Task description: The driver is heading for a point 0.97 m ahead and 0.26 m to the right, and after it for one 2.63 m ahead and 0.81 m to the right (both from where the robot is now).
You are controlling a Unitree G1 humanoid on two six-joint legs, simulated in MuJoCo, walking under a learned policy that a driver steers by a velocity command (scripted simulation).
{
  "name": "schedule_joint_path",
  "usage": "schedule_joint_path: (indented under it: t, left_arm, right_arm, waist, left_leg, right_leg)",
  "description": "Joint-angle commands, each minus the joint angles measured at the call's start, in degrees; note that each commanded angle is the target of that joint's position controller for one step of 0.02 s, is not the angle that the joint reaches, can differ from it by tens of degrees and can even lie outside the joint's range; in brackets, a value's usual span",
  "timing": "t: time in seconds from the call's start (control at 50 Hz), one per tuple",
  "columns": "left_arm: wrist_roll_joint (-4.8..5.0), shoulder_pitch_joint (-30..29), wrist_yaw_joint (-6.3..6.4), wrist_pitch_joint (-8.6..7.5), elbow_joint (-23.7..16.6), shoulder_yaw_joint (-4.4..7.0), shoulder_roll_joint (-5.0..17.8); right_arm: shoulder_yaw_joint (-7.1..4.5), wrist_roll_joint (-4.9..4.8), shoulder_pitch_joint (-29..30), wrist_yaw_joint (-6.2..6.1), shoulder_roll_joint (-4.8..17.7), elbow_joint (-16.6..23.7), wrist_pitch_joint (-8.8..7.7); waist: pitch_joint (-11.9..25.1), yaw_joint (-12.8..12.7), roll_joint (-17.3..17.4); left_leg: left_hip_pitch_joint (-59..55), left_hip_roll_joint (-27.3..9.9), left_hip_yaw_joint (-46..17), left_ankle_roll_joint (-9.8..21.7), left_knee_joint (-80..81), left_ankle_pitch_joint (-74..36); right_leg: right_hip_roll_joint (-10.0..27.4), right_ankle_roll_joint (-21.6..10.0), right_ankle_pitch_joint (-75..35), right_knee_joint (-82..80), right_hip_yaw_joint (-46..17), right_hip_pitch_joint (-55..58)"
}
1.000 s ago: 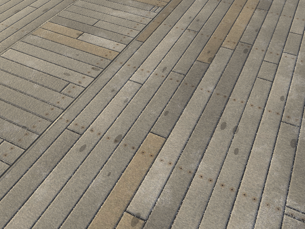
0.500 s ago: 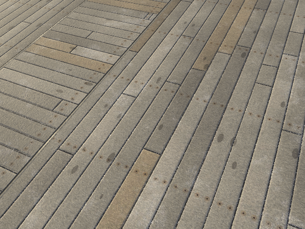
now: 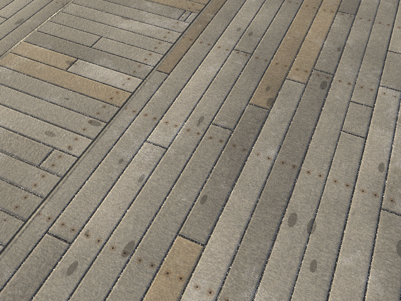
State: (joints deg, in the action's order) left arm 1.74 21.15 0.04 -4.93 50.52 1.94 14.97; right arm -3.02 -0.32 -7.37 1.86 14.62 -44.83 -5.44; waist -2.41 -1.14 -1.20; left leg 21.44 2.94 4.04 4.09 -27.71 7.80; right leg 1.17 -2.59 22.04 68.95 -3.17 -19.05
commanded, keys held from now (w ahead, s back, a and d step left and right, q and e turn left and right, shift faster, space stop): w+e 0.80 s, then w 0.20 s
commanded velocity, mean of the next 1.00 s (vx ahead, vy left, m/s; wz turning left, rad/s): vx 0.50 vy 0.00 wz -0.44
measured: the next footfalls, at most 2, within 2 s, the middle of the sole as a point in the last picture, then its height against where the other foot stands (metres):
right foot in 0.44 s outside the picture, level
left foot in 0.92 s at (234, 226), level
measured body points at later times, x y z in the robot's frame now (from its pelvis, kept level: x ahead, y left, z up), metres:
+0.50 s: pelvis +0.28 -0.07 -0.01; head +0.32 -0.09 +0.43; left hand +0.52 +0.14 -0.10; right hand +0.27 -0.36 -0.15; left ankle +0.12 +0.09 -0.65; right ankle +0.36 -0.17 -0.73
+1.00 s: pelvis +0.57 -0.12 +0.00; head +0.59 -0.12 +0.44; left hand +0.75 +0.11 -0.12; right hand +0.62 -0.43 -0.09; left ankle +0.69 -0.06 -0.73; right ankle +0.38 -0.17 -0.67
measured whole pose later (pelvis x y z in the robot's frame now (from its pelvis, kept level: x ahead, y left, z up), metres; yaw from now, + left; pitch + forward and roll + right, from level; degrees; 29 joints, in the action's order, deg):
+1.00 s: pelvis +0.57 -0.12 +0.00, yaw -28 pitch +2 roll +1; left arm 1.5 20.9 0.8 -2.4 42.1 3.4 16.5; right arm -2.9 0.0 -6.2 1.9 15.9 -42.2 -7.3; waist 0.1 -2.0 -1.4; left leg 24.4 2.8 0.0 2.1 -31.1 9.4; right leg -4.9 -2.3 28.8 58.1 -10.1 -14.8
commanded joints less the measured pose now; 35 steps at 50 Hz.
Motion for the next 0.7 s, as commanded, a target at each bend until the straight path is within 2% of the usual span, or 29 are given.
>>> schedule_joint_path:
  t: [0.02, 0.04, 0.06, 0.1, 0.14, 0.18, 0.22, 0.28, 0.32, 0.34, 0.38, 0.4, 0.42, 0.44, 0.46, 0.48, 0.5, 0.52, 0.54, 0.56, 0.62, 0.66, 0.7]
  left_arm:
    - [-0.07, 0.58, 0.41, -0.11, -4.12, 1.9, 5.52]
    - [-0.05, 1.84, 0.53, 0.72, -3.68, 1.69, 4.06]
    - [-0.01, 1.67, 0.68, 1.38, -3.85, 1.65, 3.52]
    - [-0.31, -1.55, 1.06, 1.91, -5.37, 1.9, 4.0]
    - [-0.53, -4.84, 0.92, 1.65, -6.57, 2.04, 4.21]
    - [-0.62, -8.07, 0.25, 1.13, -7.53, 1.86, 3.76]
    - [-0.77, -12.63, -0.56, 0.84, -8.99, 1.31, 2.63]
    - [-0.58, -18.11, -1.77, 0.79, -11.91, 0.8, 2.05]
    - [-0.56, -20.53, -2.67, 0.87, -14.15, 0.79, 2.37]
    - [-0.54, -20.9, -3.13, 0.93, -15.1, 0.9, 2.67]
    - [-0.52, -18.27, -3.65, 1.2, -15.95, 1.73, 4.37]
    - [-0.52, -13.62, -3.65, 1.41, -15.34, 2.7, 6.05]
    - [-0.38, -4.82, -3.27, 1.49, -13.35, 4.35, 8.73]
    - [-0.47, 4.91, -2.09, 2.0, -11.41, 6.42, 13.76]
    - [-0.21, 3.81, -1.83, 1.67, -11.83, 7.22, 19.56]
    - [-0.71, 6.27, -1.8, 1.19, -13.0, 5.76, 14.06]
    - [-1.37, 3.99, -1.72, 0.8, -12.84, 4.93, 11.41]
    - [-1.11, -0.05, -1.64, 0.65, -13.59, 4.56, 10.19]
    - [-1.17, -4.03, -1.62, 0.74, -14.67, 4.05, 8.61]
    - [-1.82, -6.07, -1.46, 0.7, -15.66, 3.57, 7.57]
    - [-1.19, -6.42, -0.87, 0.43, -15.95, 3.8, 8.6]
    - [-0.99, -4.94, -0.03, 0.57, -15.48, 4.26, 10.09]
    - [-0.73, -3.39, 0.51, 0.95, -14.88, 4.39, 10.4]
  right_arm:
    - [-1.0, 0.88, -2.15, 0.05, 3.88, 1.02, -1.16]
    - [-1.18, 0.81, -2.38, 0.18, 4.13, 0.25, -1.67]
    - [-1.33, 0.81, -2.81, 0.18, 4.59, -0.68, -2.08]
    - [-1.69, 1.1, -3.72, -0.25, 6.04, -2.1, -2.45]
    - [-1.82, 1.17, -5.1, -0.85, 6.88, -3.08, -2.36]
    - [-1.71, 1.01, -5.18, -1.28, 7.53, -3.34, -2.16]
    - [-1.71, 0.74, -6.67, -1.63, 8.48, -3.89, -1.89]
    - [-1.92, 0.24, -10.25, -1.93, 9.65, -5.46, -0.74]
    - [-2.12, -0.16, -11.53, -2.07, 10.17, -6.11, 0.42]
    - [-2.25, -0.36, -11.45, -2.18, 10.56, -6.13, 0.99]
    - [-2.68, -0.5, -9.67, -2.61, 12.15, -5.33, 1.94]
    - [-2.9, -0.46, -8.95, -2.91, 12.82, -4.89, 2.45]
    - [-2.77, -0.5, -7.95, -3.27, 12.68, -4.4, 2.91]
    - [-1.98, 0.21, -8.62, -3.5, 11.08, -3.03, 2.5]
    - [0.98, 1.83, -14.99, -2.11, 1.86, -0.31, 0.56]
    - [0.02, -0.09, -9.25, -1.06, 7.45, 0.02, -1.96]
    - [-0.69, -2.04, -3.62, -0.57, 9.83, 2.05, -3.17]
    - [-0.29, -1.5, -2.27, -0.83, 8.94, 2.57, -3.67]
    - [-0.61, -0.3, -2.05, -1.24, 8.97, 2.09, -3.5]
    - [-1.0, 0.11, -3.28, -1.27, 9.3, 2.11, -2.77]
    - [-0.98, 1.08, -4.18, -1.46, 7.47, 2.75, -0.78]
    - [-0.55, 1.39, -0.13, -1.75, 6.32, 4.25, -0.33]
    - [-0.11, 1.26, 4.38, -1.66, 5.32, 5.41, -0.41]
  waist:
    - [4.0, 0.08, 4.37]
    - [3.51, -0.47, 4.83]
    - [2.29, -0.82, 4.93]
    - [0.15, -0.56, 4.6]
    - [-0.39, 0.43, 3.99]
    - [-0.48, 1.42, 3.49]
    - [-1.11, 3.48, 2.83]
    - [-2.57, 5.94, 2.17]
    - [-3.07, 6.31, 2.35]
    - [-2.88, 5.89, 2.81]
    - [0.16, 3.34, 4.99]
    - [3.41, 0.56, 6.07]
    - [7.96, -4.37, 5.24]
    - [13.97, -8.25, -0.67]
    - [19.58, -1.24, -15.43]
    - [25.34, -5.66, -8.87]
    - [17.05, -6.13, -6.23]
    - [12.17, -3.6, -0.37]
    - [8.64, -1.21, 2.16]
    - [7.7, 0.84, 0.83]
    - [5.61, 2.62, 0.4]
    - [3.76, 1.66, -0.28]
    - [3.01, -0.05, -1.67]
  left_leg:
    - [-12.15, -15.91, -17.89, 9.43, 18.52, -0.34]
    - [-9.56, -15.57, -15.48, 9.76, 19.94, -1.88]
    - [-7.58, -15.48, -12.84, 9.87, 21.05, -3.62]
    - [-6.86, -15.3, -8.88, 9.66, 22.37, -6.53]
    - [-9.07, -14.75, -5.58, 8.87, 22.32, -9.6]
    - [-10.62, -13.61, -1.86, 7.36, 22.1, -11.53]
    - [-12.82, -13.96, 0.26, 6.56, 22.25, -11.57]
    - [-20.93, -16.62, 1.36, 6.23, 20.37, -12.67]
    - [-26.34, -18.38, 1.93, 5.55, 17.61, -15.83]
    - [-28.17, -19.04, 2.43, 4.99, 15.7, -19.5]
    - [-29.39, -19.13, 4.46, 3.49, 8.73, -37.14]
    - [-28.91, -18.56, 5.54, 2.73, 1.53, -46.15]
    - [-25.02, -16.47, 7.29, 1.11, -10.21, -48.39]
    - [-11.35, -13.85, 7.62, -1.29, -27.82, -33.54]
    - [15.88, -1.24, 2.58, -4.66, -47.96, 21.13]
    - [22.66, -1.02, -9.6, -3.55, -53.83, 24.71]
    - [26.72, -3.88, -10.09, -2.09, -52.87, 19.42]
    - [24.88, -6.43, -9.69, -1.65, -47.95, 14.55]
    - [21.2, -8.14, -9.2, -2.16, -42.88, 12.22]
    - [17.08, -9.29, -9.6, -2.67, -40.42, 10.76]
    - [14.24, -9.03, -8.03, -5.73, -33.29, 7.97]
    - [14.96, -8.06, -7.22, -7.47, -25.49, 2.1]
    - [12.84, -6.37, -6.91, -7.9, -15.84, -6.03]
  right_leg:
    - [7.21, 0.17, -6.33, 0.93, -2.78, -13.78]
    - [7.48, 0.62, -6.85, 0.11, -2.58, -12.49]
    - [7.75, 1.08, -7.59, -0.95, -2.78, -12.96]
    - [7.79, 1.99, -12.06, -4.42, -3.73, -16.92]
    - [7.18, 2.31, -18.87, -10.26, -4.43, -20.12]
    - [6.32, 2.06, -25.86, -18.57, -2.81, -19.38]
    - [5.71, 1.74, -29.73, -25.13, 0.02, -18.64]
    - [5.32, 0.9, -28.17, -30.46, 1.55, -22.33]
    - [4.8, -0.09, -23.53, -32.41, 2.81, -24.76]
    - [4.21, -0.8, -20.49, -33.01, 3.81, -24.56]
    - [0.99, -2.83, -14.19, -33.39, 7.28, -17.95]
    - [-1.45, -4.15, -11.85, -33.38, 8.97, -11.24]
    - [-4.23, -6.13, -14.4, -36.79, 9.62, 0.97]
    - [1.56, -9.69, -15.49, -38.47, -1.35, 19.22]
    - [16.17, -20.8, -7.42, -43.41, -34.28, 40.07]
    - [18.49, -21.69, -3.74, -50.82, -44.55, 43.86]
    - [16.56, -18.31, -8.62, -51.28, -35.52, 38.69]
    - [14.13, -16.4, -14.83, -51.22, -28.21, 29.98]
    - [11.97, -15.1, -21.58, -52.07, -22.76, 21.85]
    - [10.56, -14.77, -25.61, -53.37, -20.04, 16.67]
    - [8.36, -15.17, -30.82, -55.87, -15.54, 9.11]
    - [6.72, -14.39, -30.84, -56.49, -12.76, 6.57]
    - [4.3, -12.22, -27.08, -55.82, -10.59, 5.08]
